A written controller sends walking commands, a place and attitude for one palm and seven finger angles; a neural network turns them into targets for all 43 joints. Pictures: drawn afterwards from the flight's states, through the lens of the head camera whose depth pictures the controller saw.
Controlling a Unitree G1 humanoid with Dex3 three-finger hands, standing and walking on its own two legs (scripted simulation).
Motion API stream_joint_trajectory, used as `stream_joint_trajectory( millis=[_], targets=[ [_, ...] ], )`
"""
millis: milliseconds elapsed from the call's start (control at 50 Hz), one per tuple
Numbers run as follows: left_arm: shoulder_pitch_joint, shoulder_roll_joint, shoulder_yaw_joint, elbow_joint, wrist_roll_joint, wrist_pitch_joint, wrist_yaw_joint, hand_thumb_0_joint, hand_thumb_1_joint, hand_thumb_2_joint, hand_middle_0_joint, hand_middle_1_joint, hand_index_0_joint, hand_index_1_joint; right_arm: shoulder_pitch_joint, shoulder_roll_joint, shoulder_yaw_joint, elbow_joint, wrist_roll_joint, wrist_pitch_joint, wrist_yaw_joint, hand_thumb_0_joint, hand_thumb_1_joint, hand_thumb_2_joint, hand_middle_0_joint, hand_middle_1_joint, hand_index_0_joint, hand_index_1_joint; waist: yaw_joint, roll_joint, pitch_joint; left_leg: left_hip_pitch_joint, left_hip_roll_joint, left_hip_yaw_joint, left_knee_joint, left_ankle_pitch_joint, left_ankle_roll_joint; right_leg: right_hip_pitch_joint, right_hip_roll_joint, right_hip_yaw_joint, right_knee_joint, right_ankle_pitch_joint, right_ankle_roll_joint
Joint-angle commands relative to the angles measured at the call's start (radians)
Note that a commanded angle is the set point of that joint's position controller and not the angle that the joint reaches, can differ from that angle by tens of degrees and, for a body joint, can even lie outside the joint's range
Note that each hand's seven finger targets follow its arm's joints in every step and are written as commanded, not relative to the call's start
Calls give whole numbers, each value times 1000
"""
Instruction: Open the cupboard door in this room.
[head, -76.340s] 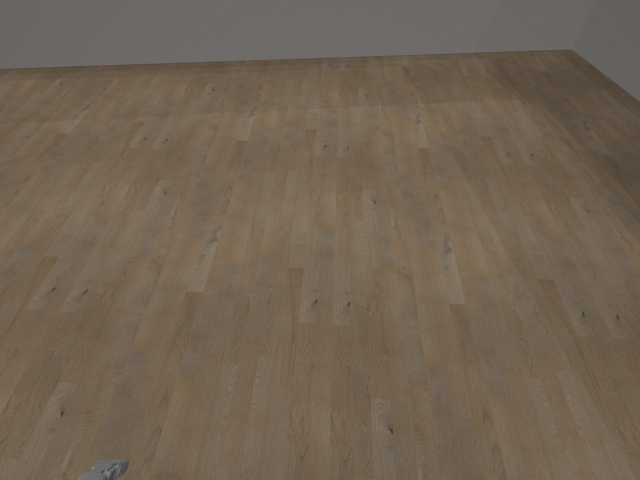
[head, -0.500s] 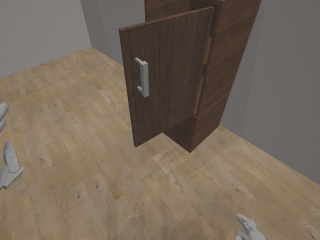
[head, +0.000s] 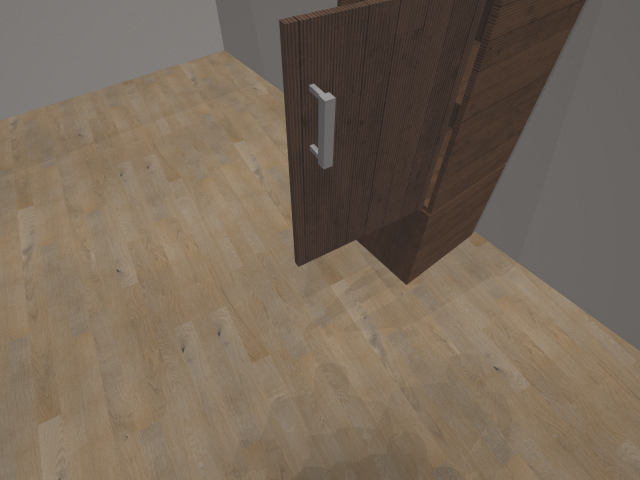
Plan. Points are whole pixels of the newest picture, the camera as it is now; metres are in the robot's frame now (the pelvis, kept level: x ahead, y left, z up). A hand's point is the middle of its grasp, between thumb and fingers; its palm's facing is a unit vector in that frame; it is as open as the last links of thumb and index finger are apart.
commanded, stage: let the arm hang, fingers relaxed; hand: left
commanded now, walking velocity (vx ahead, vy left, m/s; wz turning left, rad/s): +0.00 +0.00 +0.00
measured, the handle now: (320, 127) +0.65 +0.04 +0.08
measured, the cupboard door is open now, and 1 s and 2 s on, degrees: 82 82 82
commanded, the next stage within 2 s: look to check the result in 0.74 s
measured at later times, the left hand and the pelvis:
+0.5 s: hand out of the picture +0.02 +0.19 -0.16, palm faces +0.01 -0.98 -0.21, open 7.4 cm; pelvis +0.00 +0.02 +0.01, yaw -1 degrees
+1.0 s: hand out of the picture +0.07 +0.24 -0.15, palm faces -0.02 -0.96 -0.28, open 7.4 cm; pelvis +0.02 +0.02 +0.01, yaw -1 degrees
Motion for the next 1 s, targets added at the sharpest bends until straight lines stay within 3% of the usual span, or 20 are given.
stream_joint_trajectory(
  millis=[0,40,80,520,620,700,820,980],
  targets=[
    [0,136,10,35,-2,-24,0,0,900,900,-200,-300,-200,-300,26,-85,-19,10,7,-17,-9,0,-900,-900,200,300,200,300,-2,58,-59,41,54,-41,-146,-6,48,19,-128,152,-222,-35,-7],
    [4,140,8,75,-3,-26,0,0,900,900,-200,-300,-200,-300,53,-91,-23,40,9,-17,-10,0,-900,-900,200,300,200,300,-6,3,-56,72,52,-35,-152,2,50,5,-131,149,-244,-64,-10],
    [8,133,5,105,-4,-23,1,0,900,900,-200,-300,-200,-300,72,-83,-22,67,9,-17,-11,0,-900,-900,200,300,200,300,-6,-15,-37,75,52,-33,-163,-7,51,-9,-132,139,-251,-89,-9],
    [19,123,7,164,0,-27,7,0,900,900,-200,-300,-200,-300,71,-80,-23,109,9,-29,-13,0,-900,-900,200,300,200,300,-2,17,2,58,61,-46,-212,-4,55,-6,-129,127,-206,-23,2],
    [2,142,10,159,1,-32,4,0,900,900,-200,-300,-200,-300,47,-102,-28,102,9,-32,-12,0,-900,-900,200,300,200,300,-2,-14,-9,75,61,-43,-207,17,57,1,-132,131,-213,-3,2],
    [-21,166,14,152,-1,-38,3,0,900,900,-200,-300,-200,-300,23,-129,-30,101,11,-38,-12,0,-900,-900,200,300,200,300,-4,9,-46,101,70,-44,-203,73,57,28,-136,133,-207,52,0],
    [-51,208,15,151,-1,-42,0,0,900,900,-200,-300,-200,-300,-24,-173,-35,97,12,-39,-9,0,-900,-900,200,300,200,300,-3,6,-38,119,72,-47,-211,81,57,33,-142,140,-226,60,-1],
    [-101,266,19,143,-2,-49,-4,0,900,900,-200,-300,-200,-300,-74,-238,-39,89,13,-45,-5,0,-900,-900,200,300,200,300,-3,-10,-79,150,79,-54,-219,124,58,74,-150,143,-236,113,-2]
  ],
)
